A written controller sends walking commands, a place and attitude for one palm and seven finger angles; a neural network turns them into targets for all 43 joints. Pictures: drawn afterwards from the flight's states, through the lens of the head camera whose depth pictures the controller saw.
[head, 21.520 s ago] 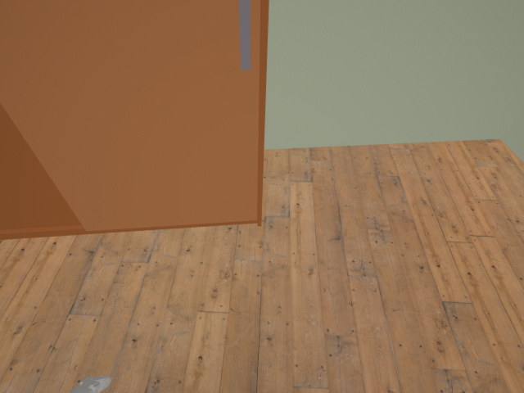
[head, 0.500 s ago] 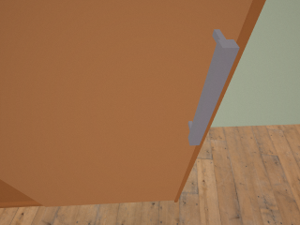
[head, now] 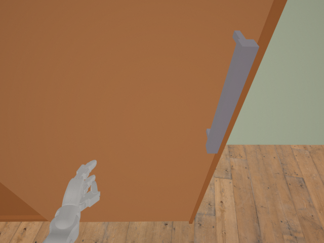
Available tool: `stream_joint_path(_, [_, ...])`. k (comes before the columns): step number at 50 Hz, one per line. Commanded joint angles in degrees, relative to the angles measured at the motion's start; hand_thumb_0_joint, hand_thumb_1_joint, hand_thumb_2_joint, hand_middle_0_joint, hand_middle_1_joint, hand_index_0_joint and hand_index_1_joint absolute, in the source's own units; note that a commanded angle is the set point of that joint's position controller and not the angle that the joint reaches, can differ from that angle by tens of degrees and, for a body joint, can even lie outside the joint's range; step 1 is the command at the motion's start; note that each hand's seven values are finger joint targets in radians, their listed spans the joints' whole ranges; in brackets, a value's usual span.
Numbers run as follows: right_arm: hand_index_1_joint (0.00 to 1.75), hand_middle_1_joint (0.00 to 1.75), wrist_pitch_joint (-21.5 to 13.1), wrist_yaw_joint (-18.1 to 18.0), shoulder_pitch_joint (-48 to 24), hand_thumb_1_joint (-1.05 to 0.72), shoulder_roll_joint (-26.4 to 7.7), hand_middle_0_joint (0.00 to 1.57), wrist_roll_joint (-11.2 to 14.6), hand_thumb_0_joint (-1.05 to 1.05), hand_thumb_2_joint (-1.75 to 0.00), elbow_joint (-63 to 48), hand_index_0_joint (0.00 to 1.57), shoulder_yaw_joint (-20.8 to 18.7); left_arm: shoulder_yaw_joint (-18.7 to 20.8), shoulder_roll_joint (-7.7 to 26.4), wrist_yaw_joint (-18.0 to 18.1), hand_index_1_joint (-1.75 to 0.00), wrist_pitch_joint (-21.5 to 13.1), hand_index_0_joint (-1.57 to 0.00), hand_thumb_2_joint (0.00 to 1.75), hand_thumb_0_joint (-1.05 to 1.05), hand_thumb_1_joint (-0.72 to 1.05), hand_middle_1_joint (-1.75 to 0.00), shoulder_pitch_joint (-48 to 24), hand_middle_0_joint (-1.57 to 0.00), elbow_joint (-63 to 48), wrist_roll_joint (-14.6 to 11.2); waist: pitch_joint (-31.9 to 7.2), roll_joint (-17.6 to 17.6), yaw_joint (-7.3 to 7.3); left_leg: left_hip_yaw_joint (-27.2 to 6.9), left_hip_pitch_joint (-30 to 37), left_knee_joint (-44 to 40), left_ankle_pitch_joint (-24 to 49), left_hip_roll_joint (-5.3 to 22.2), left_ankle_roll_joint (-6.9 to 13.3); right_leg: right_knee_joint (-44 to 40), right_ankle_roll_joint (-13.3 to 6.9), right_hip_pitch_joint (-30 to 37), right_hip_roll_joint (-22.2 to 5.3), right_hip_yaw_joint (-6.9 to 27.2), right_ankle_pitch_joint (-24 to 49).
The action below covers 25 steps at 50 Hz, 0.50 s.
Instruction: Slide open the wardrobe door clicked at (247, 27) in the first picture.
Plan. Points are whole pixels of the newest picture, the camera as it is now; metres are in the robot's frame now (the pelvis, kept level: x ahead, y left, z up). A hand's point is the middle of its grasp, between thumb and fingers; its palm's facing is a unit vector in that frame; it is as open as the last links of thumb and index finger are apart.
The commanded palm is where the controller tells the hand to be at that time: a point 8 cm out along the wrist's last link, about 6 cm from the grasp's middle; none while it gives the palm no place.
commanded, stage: step back with the hand held close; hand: right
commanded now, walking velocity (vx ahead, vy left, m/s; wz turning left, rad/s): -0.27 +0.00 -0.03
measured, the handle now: (222, 102) +0.37 -0.10 +0.20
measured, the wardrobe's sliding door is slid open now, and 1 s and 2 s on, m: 0.00 0.00 0.00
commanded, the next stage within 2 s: stop stepping back and stand still in 0.94 s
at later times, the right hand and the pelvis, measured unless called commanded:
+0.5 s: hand out of the picture +0.17 -0.24 +0.18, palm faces +0.35 +0.77 -0.53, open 7.4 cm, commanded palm +0.09 -0.29 +0.18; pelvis -0.05 -0.01 +0.00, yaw +0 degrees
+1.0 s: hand out of the picture +0.00 -0.28 +0.18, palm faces +0.41 +0.84 -0.34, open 7.4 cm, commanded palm -0.06 -0.31 +0.18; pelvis -0.19 -0.03 +0.01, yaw -1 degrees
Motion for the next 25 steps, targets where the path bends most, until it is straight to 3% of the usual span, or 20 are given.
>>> stream_joint_path(1, [0.3,0.3,2.07,5.73,20.88,-0.9,6.82,0.2,1.55,0.0,-0.9,31.64,0.2,6.85,3.47,3.03,-1.72,-0.3,6.28,-0.2,0.9,0.0,0.9,-0.3,6.48,-0.2,-7.19,-1.62,6.05,17.79,0.57,-6.05,-2.2,-11.99,12.38,5.38,3.04,-2.08,0.37,-2.34,-6.76,8.68,9.65])
stream_joint_path(2, [0.3,0.3,2.11,6.12,20.88,-0.9,5.24,0.2,1.98,0.0,-0.9,32.29,0.2,5.99,3.63,2.4,-2.01,-0.3,7.33,-0.2,0.9,0.0,0.9,-0.3,6.88,-0.2,-7.8,-2.03,5.09,26.67,1.31,-9.99,-5.9,-17.82,10.68,10.58,4.96,4.31,1.08,0.1,-3.49,5.89,0.62])
stream_joint_path(3, [0.3,0.3,1.7,6.3,20.56,-0.9,2.88,0.2,2.29,0.0,-0.9,26.28,0.2,4.9,3.74,2.65,-2.21,-0.3,8.37,-0.2,0.9,0.0,0.9,-0.3,6.05,-0.2,-9.99,-1.85,3.83,29.39,1.1,-11.6,-6.68,-19.57,11.98,14.04,6.82,11.86,1.59,-1.91,-1.21,5.15,-6.77])
stream_joint_path(4, [0.3,0.3,0.98,5.54,19.21,-0.9,-1.83,0.2,2.83,0.0,-0.9,16.58,0.2,1.21,4.09,2.8,-1.83,-0.3,9.38,-0.2,0.9,0.0,0.9,-0.3,5.16,-0.2,-11.17,-1.12,1.93,28.77,0.27,-11.42,-4.78,-18.36,15.38,15.44,8.81,17.3,1.78,-4.98,0.37,5.8,-10.33])
stream_joint_path(6, [0.3,0.3,-0.5,5.04,23.52,-0.9,-3.97,0.2,2.27,0.0,-0.9,0.35,0.2,-0.07,1.89,2.59,-1.21,-0.3,8.57,-0.2,0.9,0.0,0.9,-0.3,2.35,-0.2,-14.97,0.85,-2.01,17.83,-0.63,-13.09,1.87,-13.44,24.49,17.91,10.47,19.87,1.17,-10.05,0.0,5.7,-14.35])
stream_joint_path(7, [0.3,0.3,-0.83,4.22,23.82,-0.9,-4.27,0.2,1.65,0.0,-0.9,-8.35,0.2,0.38,0.45,2.78,-0.41,-0.3,7.87,-0.2,0.9,0.0,0.9,-0.3,2.44,-0.2,-16.47,1.23,-4.91,10.8,-0.59,-12.06,5.34,-11.23,30.83,17.25,9.9,16.42,1.03,-9.54,-0.26,4.07,-15.05])
stream_joint_path(8, [0.3,0.3,-0.87,2.88,22.72,-0.9,-4.84,0.2,1.3,0.0,-0.9,-14.76,0.2,0.21,-0.75,2.64,0.88,-0.3,7.04,-0.2,0.9,0.0,0.9,-0.3,3.05,-0.2,-16.95,1.72,-7.72,6.28,-0.3,-10.49,9.45,-8.88,37.78,15.9,8.49,10.48,0.93,-8.4,-0.32,2.33,-14.12])
stream_joint_path(9, [0.3,0.3,-0.81,1.05,17.2,-0.9,-8.39,0.2,1.23,0.0,-0.9,-23.42,0.2,-1.21,-1.33,3.66,2.4,-0.3,6.26,-0.2,0.9,0.0,0.9,-0.3,2.98,-0.2,-16.55,2.25,-10.3,0.4,0.29,-9.29,12.77,-6.5,42.91,14.88,6.52,4.46,1.05,-6.0,-0.6,0.97,-9.96])
stream_joint_path(10, [0.3,0.3,-0.75,-0.04,18.65,-0.9,-6.67,0.2,1.62,0.0,-0.9,-24.31,0.2,-0.59,-1.22,2.99,3.75,-0.3,4.97,-0.2,0.9,0.0,0.9,-0.3,4.05,-0.2,-15.31,2.66,-13.07,-2.57,0.42,-7.8,14.35,-2.49,46.74,13.54,5.12,-3.13,1.1,-1.16,-0.19,0.84,-0.91])
stream_joint_path(11, [0.3,0.3,-0.89,-0.69,19.75,-0.9,-5.78,0.2,1.89,0.0,-0.9,-24.52,0.2,0.25,-0.38,3.36,4.58,-0.3,3.69,-0.2,0.9,0.0,0.9,-0.3,5.39,-0.2,-14.43,2.65,-16.1,-6.32,0.09,-4.73,14.36,2.93,44.8,9.92,2.33,-9.03,0.8,6.17,-2.09,2.29,17.02])
stream_joint_path(12, [0.3,0.3,-1.57,-0.76,19.73,-0.9,-5.35,0.2,1.96,0.0,-0.9,-25.26,0.2,0.57,0.85,4.59,4.78,-0.3,2.56,-0.2,0.9,0.0,0.9,-0.3,5.27,-0.2,-14.16,2.62,-17.12,-14.65,-1.76,-1.23,7.56,7.05,29.28,4.19,-0.77,-7.83,-0.65,14.73,-8.53,7.12,39.38])
stream_joint_path(13, [0.3,0.3,-2.19,-0.35,20.59,-0.9,-4.78,0.2,1.65,0.0,-0.9,-24.59,0.2,1.03,1.63,5.32,4.02,-0.3,1.32,-0.2,0.9,0.0,0.9,-0.3,5.81,-0.2,-13.45,2.04,-16.94,-18.22,-2.94,0.17,-0.19,9.64,2.97,1.63,-1.02,-6.43,-1.78,21.46,-13.37,8.06,53.04])
stream_joint_path(14, [0.3,0.3,-2.26,-0.2,20.78,-0.9,-3.6,0.2,1.4,0.0,-0.9,-22.46,0.2,1.36,1.85,4.45,3.38,-0.3,-0.14,-0.2,0.9,0.0,0.9,-0.3,6.35,-0.2,-12.17,2.02,-14.99,-20.22,-2.3,1.56,-4.99,10.77,-10.07,-0.03,-1.16,-4.58,-3.88,23.96,-15.33,10.08,59.63])
stream_joint_path(15, [0.3,0.3,-2.1,-0.16,19.84,-0.9,-2.84,0.2,1.18,0.0,-0.9,-20.26,0.2,1.08,1.44,3.91,2.79,-0.3,-0.83,-0.2,0.9,0.0,0.9,-0.3,6.74,-0.2,-10.87,2.97,-11.65,-22.44,-0.85,2.11,-4.67,11.33,-12.58,-0.32,-1.32,-5.38,-5.42,20.52,-15.33,11.12,58.43])
stream_joint_path(18, [0.3,0.3,-1.44,0.6,21.06,-0.9,0.54,0.2,0.91,0.0,-0.9,-13.05,0.2,2.24,2.76,5.25,0.84,-0.3,-1.41,-0.2,0.9,0.0,0.9,-0.3,7.5,-0.2,-8.14,2.63,-8.01,-14.87,-0.07,3.07,0.81,4.96,-4.96,-1.04,-0.94,-4.66,-3.88,14.46,-13.3,9.97,47.94])
stream_joint_path(19, [0.3,0.3,-0.76,1.16,25.49,-0.9,1.78,0.2,1.39,0.0,-0.9,-8.74,0.2,2.23,3.12,4.93,0.6,-0.3,-1.18,-0.2,0.9,0.0,0.9,-0.3,6.99,-0.2,-7.77,2.38,-7.4,-8.31,-0.61,3.2,3.78,0.76,-1.97,-1.15,-1.12,-4.95,-3.49,11.74,-13.5,10.55,42.24])
stream_joint_path(21, [0.3,0.3,-0.59,2.3,27.37,-0.9,2.79,0.2,1.14,0.0,-0.9,-6.17,0.2,2.77,2.91,5.25,0.12,-0.3,-0.05,-0.2,0.9,0.0,0.9,-0.3,5.02,-0.2,-8.84,2.44,-3.82,-3.75,-0.93,2.37,10.77,-5.89,6.5,0.65,-1.34,-5.16,-1.94,-0.22,-12.23,9.83,22.01])
stream_joint_path(22, [0.3,0.3,-0.8,2.57,27.34,-0.9,1.74,0.2,0.82,0.0,-0.9,-4.92,0.2,1.92,2.71,5.09,0.19,-0.3,0.55,-0.2,0.9,0.0,0.9,-0.3,4.43,-0.2,-9.33,2.56,-2.4,1.37,-0.77,-1.01,12.77,-7.32,14.41,3.7,-0.42,-2.93,-0.57,-6.87,-9.09,8.08,9.34])
stream_joint_path(24, [0.3,0.3,-0.43,2.66,27.27,-0.9,0.92,0.2,1.52,0.0,-0.9,-1.94,0.2,1.61,3.06,2.99,0.38,-0.3,2.24,-0.2,0.9,0.0,0.9,-0.3,4.95,-0.2,-9.65,2.07,-4.15,16.26,-0.23,-18.22,3.45,-16.16,19.24,18.14,6.99,14.44,3.44,-6.3,0.82,2.02,-13.53])
stream_joint_path(25, [0.3,0.3,-0.53,2.32,27.62,-0.9,0.42,0.2,1.79,0.0,-0.9,-2.73,0.2,1.16,3.21,2.72,0.49,-0.3,3.57,-0.2,0.9,0.0,0.9,-0.3,5.83,-0.2,-9.22,2.06,-7.3,16.54,-0.39,-18.37,2.66,-16.32,19.11,21.12,8.51,24.54,3.18,-6.1,0.58,4.28,-16.8])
